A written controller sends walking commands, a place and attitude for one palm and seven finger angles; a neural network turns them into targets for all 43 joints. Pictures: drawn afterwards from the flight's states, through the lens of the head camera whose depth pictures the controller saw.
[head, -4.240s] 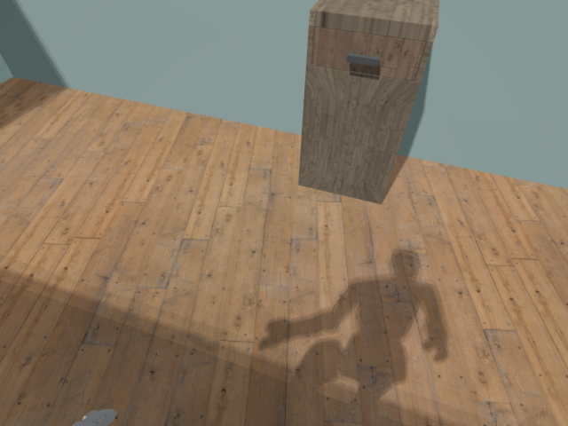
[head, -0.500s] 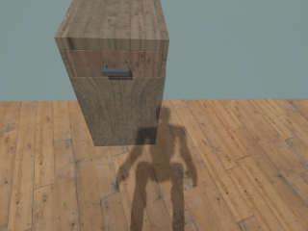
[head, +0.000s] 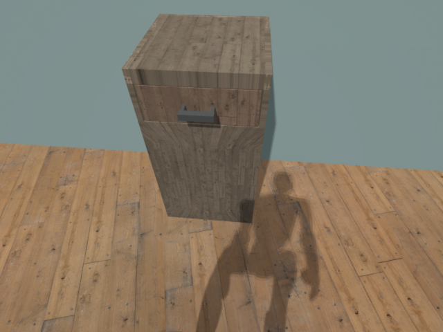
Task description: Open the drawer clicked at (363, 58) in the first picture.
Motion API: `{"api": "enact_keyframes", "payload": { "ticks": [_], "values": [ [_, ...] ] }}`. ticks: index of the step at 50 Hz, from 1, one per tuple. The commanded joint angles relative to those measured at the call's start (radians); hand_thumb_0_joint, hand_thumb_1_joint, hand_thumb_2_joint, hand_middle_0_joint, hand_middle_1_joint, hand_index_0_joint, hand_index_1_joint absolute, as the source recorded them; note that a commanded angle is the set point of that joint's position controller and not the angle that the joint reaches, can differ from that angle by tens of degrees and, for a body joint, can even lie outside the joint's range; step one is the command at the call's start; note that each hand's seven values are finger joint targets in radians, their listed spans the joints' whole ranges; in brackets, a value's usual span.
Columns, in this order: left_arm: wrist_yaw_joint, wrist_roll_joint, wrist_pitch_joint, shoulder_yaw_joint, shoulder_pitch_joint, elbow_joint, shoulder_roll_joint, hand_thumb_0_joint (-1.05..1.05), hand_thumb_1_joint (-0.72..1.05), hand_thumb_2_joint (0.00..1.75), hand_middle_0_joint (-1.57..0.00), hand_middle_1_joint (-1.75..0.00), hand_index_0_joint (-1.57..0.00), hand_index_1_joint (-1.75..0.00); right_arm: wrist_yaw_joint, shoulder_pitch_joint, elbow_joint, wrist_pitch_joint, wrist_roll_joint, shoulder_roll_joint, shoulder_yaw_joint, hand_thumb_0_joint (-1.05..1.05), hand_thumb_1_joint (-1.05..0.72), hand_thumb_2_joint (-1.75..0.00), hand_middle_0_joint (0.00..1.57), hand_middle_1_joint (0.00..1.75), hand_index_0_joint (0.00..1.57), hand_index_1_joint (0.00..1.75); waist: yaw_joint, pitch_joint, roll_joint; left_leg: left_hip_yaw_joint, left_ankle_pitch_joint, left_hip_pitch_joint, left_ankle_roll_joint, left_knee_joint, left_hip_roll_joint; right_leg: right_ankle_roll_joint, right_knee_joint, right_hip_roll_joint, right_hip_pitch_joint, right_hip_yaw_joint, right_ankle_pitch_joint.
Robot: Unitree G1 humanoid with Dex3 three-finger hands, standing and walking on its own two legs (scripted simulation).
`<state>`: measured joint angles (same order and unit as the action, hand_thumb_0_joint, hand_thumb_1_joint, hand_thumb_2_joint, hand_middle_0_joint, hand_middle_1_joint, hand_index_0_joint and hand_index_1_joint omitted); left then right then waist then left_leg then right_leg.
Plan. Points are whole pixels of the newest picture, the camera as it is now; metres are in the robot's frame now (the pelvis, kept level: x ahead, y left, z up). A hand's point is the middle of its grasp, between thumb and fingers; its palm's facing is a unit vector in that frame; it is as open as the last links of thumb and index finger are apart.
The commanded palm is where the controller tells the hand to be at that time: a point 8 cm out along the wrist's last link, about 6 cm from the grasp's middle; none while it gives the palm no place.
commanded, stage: take the last steps up to it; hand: left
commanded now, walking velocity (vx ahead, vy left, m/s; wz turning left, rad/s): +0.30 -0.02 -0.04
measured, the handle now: (197, 112) +0.75 +0.15 -0.05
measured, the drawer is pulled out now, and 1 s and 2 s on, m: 0.00 0.00 0.00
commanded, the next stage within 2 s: come to a stop and stand still in 0.50 s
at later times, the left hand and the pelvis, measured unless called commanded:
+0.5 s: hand (151, 283) +0.25 +0.19 -0.18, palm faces -0.03 -0.97 -0.24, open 7.3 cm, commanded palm none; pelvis +0.16 +0.00 -0.02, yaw -3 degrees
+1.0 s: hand (160, 274) +0.28 +0.18 -0.20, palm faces +0.02 -0.98 -0.20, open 7.3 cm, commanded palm none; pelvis +0.24 +0.00 -0.01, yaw -3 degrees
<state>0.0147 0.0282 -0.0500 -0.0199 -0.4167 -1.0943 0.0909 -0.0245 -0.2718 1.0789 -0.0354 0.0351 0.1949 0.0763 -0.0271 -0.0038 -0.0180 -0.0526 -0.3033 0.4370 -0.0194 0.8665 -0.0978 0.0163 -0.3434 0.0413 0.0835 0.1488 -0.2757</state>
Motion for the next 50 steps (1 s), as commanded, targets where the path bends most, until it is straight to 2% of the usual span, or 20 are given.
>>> {"api": "enact_keyframes", "payload": {
  "ticks": [1,5,6,7,8,11,15,20,23,24,25,26,27,30,33,40,42,44,45,50],
  "values": [
    [0.005,0.008,-0.015,-0.045,-0.098,-0.013,0.182,0.0,0.9,0.9,-0.2,-0.3,-0.2,-0.3,0.001,0.152,-0.119,0.056,-0.011,-0.002,-0.012,0.0,-0.9,-0.9,0.2,0.3,0.2,0.3,-0.035,0.119,0.18,-0.045,-0.06,0.087,0.01,-0.165,0.01,0.137,0.153,0.274,-0.015,-0.245,0.013],
    [0.0,-0.009,-0.005,-0.042,-0.056,-0.027,0.158,0.0,0.9,0.9,-0.2,-0.3,-0.2,-0.3,0.02,-0.043,-0.042,0.086,-0.013,0.024,-0.016,0.0,-0.9,-0.9,0.2,0.3,0.2,0.3,0.055,0.035,0.075,-0.106,0.077,-0.36,0.028,-0.443,0.058,0.066,-0.086,0.158,0.165,-0.113,0.113],
    [-0.007,-0.016,-0.006,-0.033,-0.065,-0.019,0.115,0.0,0.9,0.9,-0.2,-0.3,-0.2,-0.3,0.033,-0.164,-0.006,0.096,-0.009,0.107,0.003,0.0,-0.9,-0.9,0.2,0.3,0.2,0.3,0.106,-0.055,-0.104,0.098,0.057,-0.576,0.082,-0.486,-0.1,0.02,-0.317,0.087,0.313,-0.049,0.073],
    [-0.014,-0.016,-0.008,-0.021,-0.021,0.018,0.078,0.0,0.9,0.9,-0.2,-0.3,-0.2,-0.3,0.043,-0.277,0.018,0.095,-0.007,0.197,0.025,0.0,-0.9,-0.9,0.2,0.3,0.2,0.3,0.142,-0.081,-0.294,0.384,0.085,-0.666,0.176,-0.59,-0.324,-0.019,-0.571,0.004,0.515,0.017,-0.253],
    [-0.011,-0.007,-0.003,-0.028,0.054,0.049,0.11,0.0,0.9,0.9,-0.2,-0.3,-0.2,-0.3,0.049,-0.293,0.018,0.081,-0.01,0.211,0.027,0.0,-0.9,-0.9,0.2,0.3,0.2,0.3,0.15,-0.025,-0.179,0.415,0.026,-0.604,0.223,-0.628,-0.376,0.002,-0.716,0.032,0.576,-0.067,-0.295],
    [-0.025,-0.002,0.006,-0.04,0.103,0.03,0.1,0.0,0.9,0.9,-0.2,-0.3,-0.2,-0.3,0.055,-0.13,-0.004,0.095,-0.008,0.082,-0.008,0.0,-0.9,-0.9,0.2,0.3,0.2,0.3,0.091,0.115,-0.11,0.215,0.173,-0.383,0.185,-0.654,-0.277,-0.004,-0.794,0.104,0.568,-0.123,-0.124],
    [-0.033,-0.003,0.027,-0.039,0.065,0.029,0.066,0.0,0.9,0.9,-0.2,-0.3,-0.2,-0.3,0.056,-0.075,-0.021,0.109,-0.009,0.069,-0.012,0.0,-0.9,-0.9,0.2,0.3,0.2,0.3,0.031,0.117,-0.127,0.033,0.309,-0.29,0.163,-0.658,-0.206,-0.032,-0.615,0.101,0.445,-0.081,-0.049],
    [-0.04,-0.004,0.028,-0.043,0.168,0.077,0.093,0.0,0.9,0.9,-0.2,-0.3,-0.2,-0.3,0.05,-0.075,-0.011,0.098,-0.003,0.097,-0.001,0.0,-0.9,-0.9,0.2,0.3,0.2,0.3,0.037,0.142,-0.143,0.002,0.287,-0.285,0.155,-0.623,-0.187,-0.027,-0.363,0.058,0.366,-0.019,0.015],
    [-0.038,-0.002,0.017,-0.055,0.095,0.058,0.134,0.0,0.9,0.9,-0.2,-0.3,-0.2,-0.3,0.046,-0.067,-0.009,0.086,-0.005,0.107,0.001,0.0,-0.9,-0.9,0.2,0.3,0.2,0.3,-0.015,0.083,-0.059,-0.024,0.29,-0.236,0.115,-0.46,-0.152,-0.007,-0.213,-0.001,0.141,0.021,0.098],
    [-0.033,0.001,0.007,-0.066,-0.008,0.027,0.175,0.0,0.9,0.9,-0.2,-0.3,-0.2,-0.3,0.043,-0.061,-0.009,0.088,-0.011,0.096,-0.002,0.0,-0.9,-0.9,0.2,0.3,0.2,0.3,-0.069,0.037,0.025,-0.073,0.275,-0.172,0.084,-0.299,-0.098,0.008,-0.164,0.021,-0.012,-0.024,0.124],
    [-0.021,0.01,-0.007,-0.088,-0.1,0.003,0.27,0.0,0.9,0.9,-0.2,-0.3,-0.2,-0.3,0.034,-0.09,-0.022,0.091,-0.02,0.041,-0.013,0.0,-0.9,-0.9,0.2,0.3,0.2,0.3,-0.099,-0.057,0.267,-0.147,0.051,-0.007,0.042,-0.016,0.003,0.078,-0.089,0.226,-0.188,-0.292,0.15],
    [-0.015,-0.007,-0.006,-0.096,-0.154,0.001,0.345,0.0,0.9,0.9,-0.2,-0.3,-0.2,-0.3,0.036,-0.092,-0.051,0.085,-0.028,0.028,-0.02,0.0,-0.9,-0.9,0.2,0.3,0.2,0.3,-0.098,-0.124,0.372,-0.082,-0.325,0.094,0.031,0.243,0.071,0.171,0.049,0.396,-0.238,-0.545,0.218],
    [-0.007,-0.013,-0.003,-0.092,-0.1,0.014,0.326,0.0,0.9,0.9,-0.2,-0.3,-0.2,-0.3,0.039,-0.054,-0.051,0.078,-0.025,0.047,-0.013,0.0,-0.9,-0.9,0.2,0.3,0.2,0.3,-0.094,-0.08,0.281,0.02,-0.299,0.124,0.043,0.358,0.038,0.196,0.077,0.385,-0.173,-0.527,0.174],
    [0.006,-0.012,-0.003,-0.059,0.111,0.07,0.216,0.0,0.9,0.9,-0.2,-0.3,-0.2,-0.3,0.033,-0.015,-0.037,0.068,-0.016,0.025,-0.015,0.0,-0.9,-0.9,0.2,0.3,0.2,0.3,-0.008,0.051,0.114,0.045,-0.104,0.099,0.031,0.349,-0.037,0.16,0.093,0.308,0.077,-0.311,0.219],
    [0.015,-0.003,-0.001,-0.032,0.207,0.094,0.166,0.0,0.9,0.9,-0.2,-0.3,-0.2,-0.3,0.041,-0.116,0.008,0.035,-0.022,-0.04,-0.038,0.0,-0.9,-0.9,0.2,0.3,0.2,0.3,0.066,0.052,0.082,0.018,-0.065,-0.086,-0.004,0.103,-0.015,0.128,0.077,0.241,0.224,-0.124,0.512],
    [0.032,-0.01,0.049,-0.06,0.167,0.095,0.228,0.0,0.9,0.9,-0.2,-0.3,-0.2,-0.3,0.049,-0.045,-0.034,0.012,-0.026,0.005,-0.027,0.0,-0.9,-0.9,0.2,0.3,0.2,0.3,0.025,-0.011,0.139,-0.025,0.071,-0.145,-0.018,-0.241,0.042,0.14,-0.079,0.233,0.088,-0.135,0.623],
    [0.031,-0.015,0.061,-0.06,0.176,0.099,0.222,0.0,0.9,0.9,-0.2,-0.3,-0.2,-0.3,0.05,-0.05,-0.041,0.01,-0.022,0.034,-0.018,0.0,-0.9,-0.9,0.2,0.3,0.2,0.3,0.039,0.0,0.121,-0.011,0.273,-0.246,-0.006,-0.347,0.018,0.094,-0.138,0.21,0.167,-0.126,0.515],
    [0.034,-0.02,0.073,-0.047,0.137,0.119,0.159,0.0,0.9,0.9,-0.2,-0.3,-0.2,-0.3,0.055,-0.062,-0.062,0.021,-0.015,0.124,-0.009,0.0,-0.9,-0.9,0.2,0.3,0.2,0.3,0.032,-0.026,-0.151,0.193,0.8,-0.303,0.114,-0.445,-0.214,-0.013,-0.297,0.048,0.24,-0.031,0.081],
    [0.037,-0.023,0.076,-0.041,0.126,0.118,0.146,0.0,0.9,0.9,-0.2,-0.3,-0.2,-0.3,0.058,-0.05,-0.069,0.019,-0.014,0.146,-0.003,0.0,-0.9,-0.9,0.2,0.3,0.2,0.3,0.031,-0.033,-0.204,0.235,0.86,-0.263,0.192,-0.51,-0.279,-0.021,-0.46,-0.005,0.216,-0.038,-0.255],
    [0.026,-0.016,0.088,-0.05,0.139,0.104,0.156,0.0,0.9,0.9,-0.2,-0.3,-0.2,-0.3,0.073,0.081,-0.111,0.015,-0.008,0.132,-0.006,0.0,-0.9,-0.9,0.2,0.3,0.2,0.3,0.02,-0.061,-0.143,0.169,0.71,-0.295,0.229,-0.488,-0.227,-0.028,-0.73,-0.014,0.333,-0.162,-0.279]
  ]
}}
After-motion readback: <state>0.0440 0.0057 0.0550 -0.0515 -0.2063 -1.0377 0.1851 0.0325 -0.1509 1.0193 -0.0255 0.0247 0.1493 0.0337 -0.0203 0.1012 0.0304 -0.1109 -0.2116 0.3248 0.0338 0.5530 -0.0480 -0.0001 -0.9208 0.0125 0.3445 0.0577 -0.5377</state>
